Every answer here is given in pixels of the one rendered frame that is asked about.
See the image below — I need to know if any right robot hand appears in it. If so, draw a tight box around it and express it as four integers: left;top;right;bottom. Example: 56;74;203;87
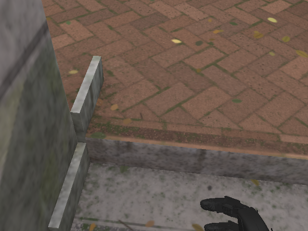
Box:
200;195;273;231

